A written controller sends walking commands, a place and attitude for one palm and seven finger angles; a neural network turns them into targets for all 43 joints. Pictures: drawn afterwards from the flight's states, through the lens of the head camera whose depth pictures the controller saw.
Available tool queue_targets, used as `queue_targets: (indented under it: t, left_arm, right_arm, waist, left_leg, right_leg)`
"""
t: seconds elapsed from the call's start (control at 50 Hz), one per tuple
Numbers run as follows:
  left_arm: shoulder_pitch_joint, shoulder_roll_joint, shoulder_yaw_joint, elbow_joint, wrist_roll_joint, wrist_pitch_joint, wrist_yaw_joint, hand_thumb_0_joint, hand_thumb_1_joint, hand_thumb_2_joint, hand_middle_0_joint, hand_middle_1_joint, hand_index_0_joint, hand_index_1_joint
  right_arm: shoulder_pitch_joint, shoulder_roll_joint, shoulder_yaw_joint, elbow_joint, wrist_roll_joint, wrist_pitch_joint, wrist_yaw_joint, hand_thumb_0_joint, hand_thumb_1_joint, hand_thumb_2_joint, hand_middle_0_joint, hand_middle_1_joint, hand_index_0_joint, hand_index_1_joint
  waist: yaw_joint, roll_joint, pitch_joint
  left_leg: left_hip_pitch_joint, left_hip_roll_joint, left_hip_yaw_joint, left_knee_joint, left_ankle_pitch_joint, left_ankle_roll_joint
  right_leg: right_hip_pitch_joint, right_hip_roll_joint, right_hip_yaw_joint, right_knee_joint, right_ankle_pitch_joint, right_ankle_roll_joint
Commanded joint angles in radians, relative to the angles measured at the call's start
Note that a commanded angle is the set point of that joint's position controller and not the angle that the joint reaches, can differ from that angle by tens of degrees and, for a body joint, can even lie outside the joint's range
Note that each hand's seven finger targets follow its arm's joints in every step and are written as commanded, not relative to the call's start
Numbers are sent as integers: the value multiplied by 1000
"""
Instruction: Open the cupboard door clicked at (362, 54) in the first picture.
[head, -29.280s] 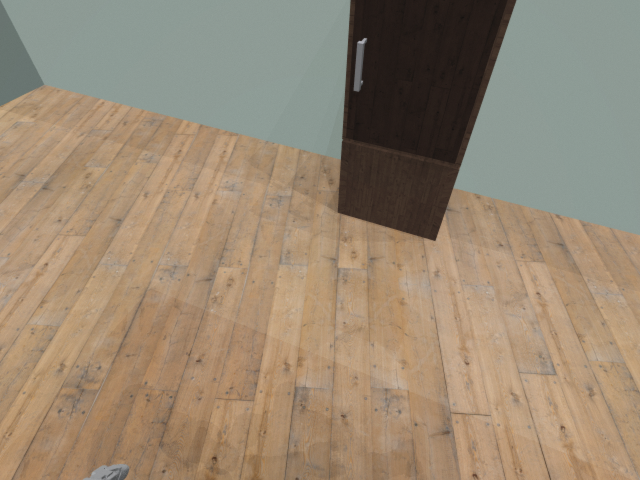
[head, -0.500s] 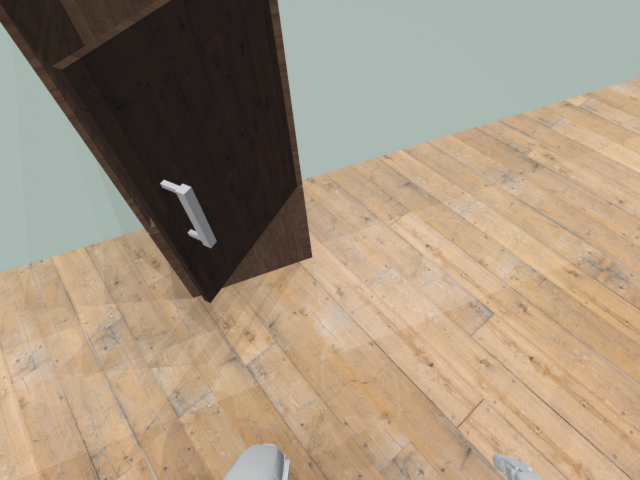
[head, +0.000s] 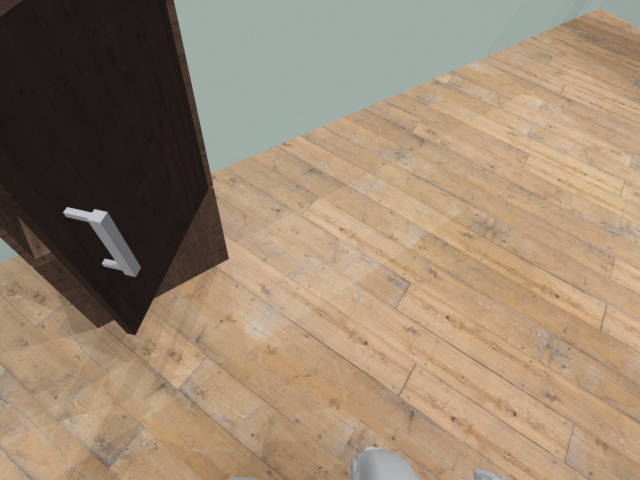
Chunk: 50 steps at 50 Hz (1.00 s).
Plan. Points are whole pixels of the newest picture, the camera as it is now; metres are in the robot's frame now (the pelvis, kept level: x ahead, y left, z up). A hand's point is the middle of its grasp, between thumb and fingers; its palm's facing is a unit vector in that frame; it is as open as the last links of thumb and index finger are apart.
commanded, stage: walk to a spot facing it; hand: left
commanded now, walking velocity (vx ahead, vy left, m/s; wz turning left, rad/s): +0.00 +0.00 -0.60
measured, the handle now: (105, 243) +0.40 +0.37 -0.05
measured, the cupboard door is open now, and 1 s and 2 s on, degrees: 42 42 42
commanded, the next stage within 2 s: turn to face it in 1.94 s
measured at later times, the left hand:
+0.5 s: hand (257, 437) +0.18 +0.10 -0.15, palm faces -0.33 -0.91 -0.25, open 7.3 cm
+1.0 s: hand (327, 324) +0.36 +0.02 -0.17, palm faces -0.60 -0.78 -0.17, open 7.4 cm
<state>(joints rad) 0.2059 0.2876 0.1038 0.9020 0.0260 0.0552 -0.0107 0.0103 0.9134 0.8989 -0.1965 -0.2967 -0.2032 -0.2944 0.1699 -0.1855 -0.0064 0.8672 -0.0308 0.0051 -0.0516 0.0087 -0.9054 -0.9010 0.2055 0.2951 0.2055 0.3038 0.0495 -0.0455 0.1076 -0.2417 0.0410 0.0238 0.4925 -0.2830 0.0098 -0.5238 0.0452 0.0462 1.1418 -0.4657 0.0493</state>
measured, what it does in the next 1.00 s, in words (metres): walks ahead, turning right: right foot, then left foot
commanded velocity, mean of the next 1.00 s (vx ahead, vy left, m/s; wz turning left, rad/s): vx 0.22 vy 0.00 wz -0.59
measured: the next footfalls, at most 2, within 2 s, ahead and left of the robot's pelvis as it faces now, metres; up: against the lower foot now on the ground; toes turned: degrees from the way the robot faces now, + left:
right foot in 0.26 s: +0.02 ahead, -0.15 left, +0.00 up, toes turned -16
left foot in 0.70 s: +0.18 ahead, +0.04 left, +0.00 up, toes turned -25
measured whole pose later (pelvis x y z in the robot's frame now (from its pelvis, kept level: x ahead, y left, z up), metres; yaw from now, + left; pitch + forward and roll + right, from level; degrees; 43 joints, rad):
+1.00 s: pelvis +0.17 -0.09 +0.00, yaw -38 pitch +2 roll -1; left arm 0.16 0.24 0.08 0.93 0.03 0.03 -0.06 0.01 0.92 0.90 -0.19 -0.30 -0.20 -0.29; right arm 0.42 -0.17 -0.01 0.98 -0.03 -0.07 -0.03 0.01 -0.91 -0.90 0.20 0.29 0.20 0.30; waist 0.00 -0.03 0.07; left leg -0.01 0.08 0.23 0.34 -0.35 -0.02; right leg -0.66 -0.06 -0.07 1.03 -0.19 -0.01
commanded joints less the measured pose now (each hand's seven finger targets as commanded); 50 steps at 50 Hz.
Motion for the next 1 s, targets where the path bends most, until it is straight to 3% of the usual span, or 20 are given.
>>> queue_targets:
  t: [0.0, 0.14, 0.2, 0.22, 0.24, 0.26, 0.32, 0.38, 0.48, 0.58, 0.64, 0.66, 0.68, 0.7, 0.72, 0.74, 0.78, 0.82, 0.86, 0.98]
  left_arm:
    - [9, 18, -2, -73, -2, -11, -23, 0, 900, 900, -200, -300, -200, -300]
    - [-105, 9, -24, -103, -5, -17, -31, 0, 900, 900, -200, -300, -200, -300]
    - [-14, 44, -16, -78, -6, -30, -25, 0, 900, 900, -200, -300, -200, -300]
    - [72, 108, -3, -50, 0, -38, -15, 0, 900, 900, -200, -300, -200, -300]
    - [156, 232, 28, -28, 8, -48, 5, 0, 900, 900, -200, -300, -200, -300]
    - [187, 251, 27, -15, -10, -46, 20, 0, 900, 900, -200, -300, -200, -300]
    - [34, 145, 12, -60, -11, -38, 38, 0, 900, 900, -200, -300, -200, -300]
    - [-3, 126, 3, -78, -8, -49, 30, 0, 900, 900, -200, -300, -200, -300]
    - [26, 136, 12, -67, -1, -68, 9, 0, 900, 900, -200, -300, -200, -300]
    - [52, 134, 21, -55, 2, -79, -1, 0, 900, 900, -200, -300, -200, -300]
    - [13, 99, 18, -60, -6, -79, -3, 0, 900, 900, -200, -300, -200, -300]
    - [3, 44, 5, -73, -11, -81, -9, 0, 900, 900, -200, -300, -200, -300]
    - [2, -16, -9, -95, -21, -85, -19, 0, 900, 900, -200, -300, -200, -300]
    - [-75, 17, -9, -121, -7, -93, -22, 0, 900, 900, -200, -300, -200, -300]
    - [-75, 25, 2, -124, 0, -94, -31, 0, 900, 900, -200, -300, -200, -300]
    - [-71, 25, 9, -91, 13, -92, -36, 0, 900, 900, -200, -300, -200, -300]
    - [-28, -4, 3, -58, 14, -77, -48, 0, 900, 900, -200, -300, -200, -300]
    - [-14, -37, -12, -48, 9, -68, -54, 0, 900, 900, -200, -300, -200, -300]
    - [-44, -53, -23, -54, 5, -61, -54, 0, 900, 900, -200, -300, -200, -300]
    - [-220, -75, -45, -91, -1, -57, -62, 0, 900, 900, -200, -300, -200, -300]
  right_arm:
    - [86, -192, -57, -53, 4, -21, -6, 0, -900, -900, 200, 300, 200, 300]
    - [157, -231, -75, -8, -2, -13, 11, 0, -900, -900, 200, 300, 200, 300]
    - [129, -243, -82, -15, 7, -9, 19, 0, -900, -900, 200, 300, 200, 300]
    - [123, -216, -80, -25, 19, -9, 25, 0, -900, -900, 200, 300, 200, 300]
    - [69, -123, -57, -78, 26, -7, 30, 0, -900, -900, 200, 300, 200, 300]
    - [43, -164, -56, -82, 23, 8, 16, 0, -900, -900, 200, 300, 200, 300]
    - [30, -154, -63, -46, 23, 15, 22, 0, -900, -900, 200, 300, 200, 300]
    - [42, -129, -67, -32, 12, 25, 36, 0, -900, -900, 200, 300, 200, 300]
    - [-12, -129, -77, -56, 8, 6, 54, 0, -900, -900, 200, 300, 200, 300]
    - [-41, -118, -78, -82, 14, -29, 56, 0, -900, -900, 200, 300, 200, 300]
    - [101, -132, -77, -35, 16, -56, 40, 0, -900, -900, 200, 300, 200, 300]
    - [210, -196, -89, -1, 10, -67, 25, 0, -900, -900, 200, 300, 200, 300]
    - [338, -307, -115, 18, -12, -72, 20, 0, -900, -900, 200, 300, 200, 300]
    - [364, -305, -108, 17, -5, -65, 16, 0, -900, -900, 200, 300, 200, 300]
    - [302, -271, -94, -10, -9, -63, 19, 0, -900, -900, 200, 300, 200, 300]
    - [258, -214, -78, -13, -11, -68, 21, 0, -900, -900, 200, 300, 200, 300]
    - [203, -154, -52, -10, -3, -78, 17, 0, -900, -900, 200, 300, 200, 300]
    - [240, -132, -44, 18, 3, -90, 13, 0, -900, -900, 200, 300, 200, 300]
    - [291, -134, -40, 44, 5, -93, 11, 0, -900, -900, 200, 300, 200, 300]
    - [350, -130, -36, 95, -4, -86, 15, 0, -900, -900, 200, 300, 200, 300]
  waist:
    - [-42, 189, -153]
    - [-88, 271, -131]
    - [-27, 217, -159]
    - [14, 74, -213]
    - [57, -286, -240]
    - [76, -249, -253]
    - [2, -174, -180]
    - [-33, -94, -135]
    - [-20, -92, -54]
    - [-14, -107, -43]
    - [-87, -60, -98]
    - [-140, 101, -143]
    - [-186, 399, -202]
    - [-196, 292, -141]
    - [-159, 194, -78]
    - [-131, 150, -39]
    - [-75, 177, -7]
    - [-67, 205, -55]
    - [-73, 200, -69]
    - [-106, 194, 13]
  left_leg:
    - [182, 233, -53, -111, 646, 102]
    - [172, 279, 27, -63, 614, 104]
    - [86, 256, 83, 88, 541, 31]
    - [-63, 211, 142, 246, 376, -23]
    - [-346, 40, 198, 522, -297, -83]
    - [-369, 36, 27, 658, -407, -76]
    - [-397, 74, -30, 693, -205, -87]
    - [-311, 51, -3, 613, -126, -100]
    - [-306, 28, 4, 453, -86, -92]
    - [-196, -18, 3, 243, -119, -70]
    - [141, -36, 18, -35, -16, -60]
    - [349, 87, -115, -134, -128, -24]
    - [476, 399, -516, -253, -303, 85]
    - [379, 494, -586, -303, -318, 152]
    - [289, 477, -540, -329, -287, 175]
    - [210, 392, -428, -316, -191, 127]
    - [171, 301, -185, -288, 94, 50]
    - [242, 248, -19, -231, 419, 19]
    - [283, 251, 48, -211, 554, 29]
    - [261, 260, 160, -241, 562, 59]
  right_leg:
    - [-60, -59, -51, 2, 74, 21]
    - [108, -56, -138, -379, 45, -20]
    - [335, -42, -143, -637, 251, -57]
    - [542, -143, -24, -710, 483, -99]
    - [686, -424, 367, -748, 906, -218]
    - [639, -468, 388, -734, 1000, -299]
    - [556, -303, 250, -732, 777, -254]
    - [409, -259, 229, -808, 480, -237]
    - [326, -238, 321, -918, 13, -255]
    - [281, -229, 392, -893, -3, -267]
    - [120, -141, 326, -752, 40, -199]
    - [-40, -51, 239, -588, 26, -151]
    - [-232, 74, 35, -228, -137, -84]
    - [-276, -23, 37, -59, -110, -81]
    - [-283, -71, 32, 21, -47, -71]
    - [-253, -77, 22, 77, 42, -67]
    - [-238, -110, -10, 115, 174, -53]
    - [-241, -101, -53, 107, 219, -45]
    - [-256, -105, -77, 61, 234, -47]
    - [-162, -102, -170, -318, 301, -71]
